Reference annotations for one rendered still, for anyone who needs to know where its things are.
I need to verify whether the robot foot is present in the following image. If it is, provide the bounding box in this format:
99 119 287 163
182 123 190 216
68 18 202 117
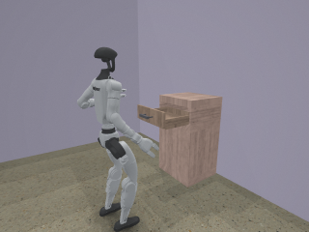
99 202 122 217
114 216 140 232

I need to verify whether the handle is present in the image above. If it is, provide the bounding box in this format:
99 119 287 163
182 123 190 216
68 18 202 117
139 113 153 120

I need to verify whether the robot right upper arm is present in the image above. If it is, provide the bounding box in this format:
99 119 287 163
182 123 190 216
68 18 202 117
106 79 123 124

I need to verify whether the right robot hand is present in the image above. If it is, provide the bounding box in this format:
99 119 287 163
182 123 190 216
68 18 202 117
138 138 159 158

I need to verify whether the cabinet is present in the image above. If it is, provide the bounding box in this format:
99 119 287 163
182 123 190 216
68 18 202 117
159 92 223 188

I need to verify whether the robot right foot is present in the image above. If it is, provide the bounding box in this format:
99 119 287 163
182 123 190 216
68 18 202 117
114 216 140 232

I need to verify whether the drawer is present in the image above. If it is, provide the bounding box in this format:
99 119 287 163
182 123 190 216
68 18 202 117
137 104 190 130

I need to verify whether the robot left upper arm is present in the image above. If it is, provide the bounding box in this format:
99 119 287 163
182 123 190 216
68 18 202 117
77 78 96 109

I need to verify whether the robot left forearm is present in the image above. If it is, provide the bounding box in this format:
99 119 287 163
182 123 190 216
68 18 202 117
88 99 95 107

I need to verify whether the robot left foot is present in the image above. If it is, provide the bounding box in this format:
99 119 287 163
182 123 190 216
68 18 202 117
99 202 122 217

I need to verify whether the robot right forearm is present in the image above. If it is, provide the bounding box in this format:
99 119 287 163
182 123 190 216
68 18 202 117
110 113 143 145

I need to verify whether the left robot hand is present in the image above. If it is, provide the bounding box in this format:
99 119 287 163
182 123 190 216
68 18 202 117
121 89 126 98

